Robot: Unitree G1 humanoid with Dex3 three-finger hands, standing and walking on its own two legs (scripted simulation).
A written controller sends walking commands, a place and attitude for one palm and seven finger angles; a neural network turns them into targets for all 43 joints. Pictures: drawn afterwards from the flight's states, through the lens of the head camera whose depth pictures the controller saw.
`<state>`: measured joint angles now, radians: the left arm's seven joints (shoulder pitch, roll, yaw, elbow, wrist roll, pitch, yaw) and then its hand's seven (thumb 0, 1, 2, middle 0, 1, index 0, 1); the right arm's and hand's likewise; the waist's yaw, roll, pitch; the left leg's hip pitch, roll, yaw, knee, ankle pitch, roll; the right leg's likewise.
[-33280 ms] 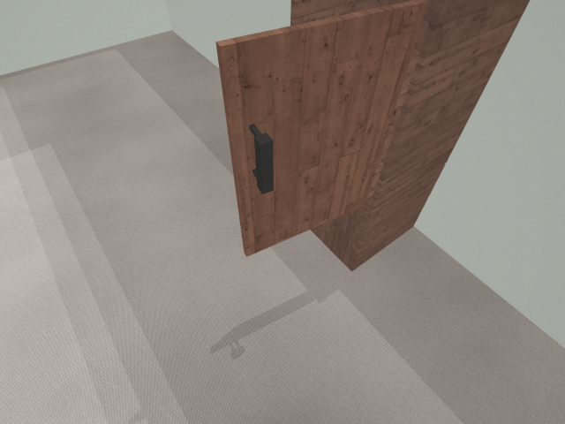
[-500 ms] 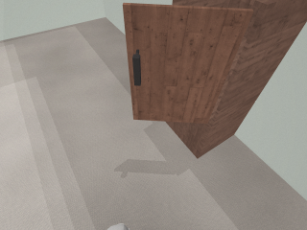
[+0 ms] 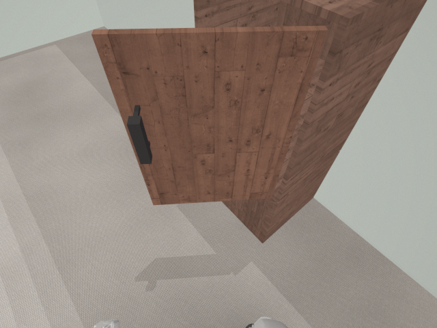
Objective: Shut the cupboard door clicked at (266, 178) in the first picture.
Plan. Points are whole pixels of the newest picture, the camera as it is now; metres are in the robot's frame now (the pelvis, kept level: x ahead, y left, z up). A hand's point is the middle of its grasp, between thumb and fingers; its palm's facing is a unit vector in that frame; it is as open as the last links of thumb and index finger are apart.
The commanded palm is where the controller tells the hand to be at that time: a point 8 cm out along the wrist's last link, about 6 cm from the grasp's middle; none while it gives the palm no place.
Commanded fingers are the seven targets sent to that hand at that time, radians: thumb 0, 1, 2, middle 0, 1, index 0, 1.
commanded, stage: come to a stop and stand still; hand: left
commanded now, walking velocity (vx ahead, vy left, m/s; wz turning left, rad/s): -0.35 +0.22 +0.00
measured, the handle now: (141, 134) +0.51 +0.18 +0.03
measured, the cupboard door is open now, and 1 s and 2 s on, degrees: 54 54 54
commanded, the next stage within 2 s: look again from close up in 1.16 s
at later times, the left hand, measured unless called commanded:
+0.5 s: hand out of the picture +0.10 +0.21 -0.18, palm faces +0.08 -0.97 -0.22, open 7.3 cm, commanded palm none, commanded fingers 0.00 0.90 0.90 -0.20 -0.30 -0.20 -0.30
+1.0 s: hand out of the picture +0.01 +0.19 -0.17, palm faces +0.01 -0.98 -0.18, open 7.4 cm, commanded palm none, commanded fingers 0.00 0.90 0.90 -0.20 -0.30 -0.20 -0.30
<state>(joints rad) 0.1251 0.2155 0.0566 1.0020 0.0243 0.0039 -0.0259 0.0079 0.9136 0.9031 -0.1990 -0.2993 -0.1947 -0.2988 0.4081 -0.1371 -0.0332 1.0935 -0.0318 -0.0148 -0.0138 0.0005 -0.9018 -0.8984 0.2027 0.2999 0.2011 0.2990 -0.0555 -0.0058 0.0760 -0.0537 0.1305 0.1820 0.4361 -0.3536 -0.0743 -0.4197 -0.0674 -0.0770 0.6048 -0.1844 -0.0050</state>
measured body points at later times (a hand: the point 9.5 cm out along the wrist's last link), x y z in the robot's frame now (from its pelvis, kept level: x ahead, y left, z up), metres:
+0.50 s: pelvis +0.04 +0.01 -0.01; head +0.07 +0.03 +0.44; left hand +0.10 +0.26 -0.16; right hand +0.16 -0.24 -0.13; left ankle +0.04 +0.12 -0.74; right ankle +0.09 -0.13 -0.73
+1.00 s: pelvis +0.01 +0.02 +0.01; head +0.02 +0.02 +0.46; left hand +0.02 +0.24 -0.15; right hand +0.02 -0.21 -0.15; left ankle +0.04 +0.12 -0.73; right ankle -0.01 -0.11 -0.73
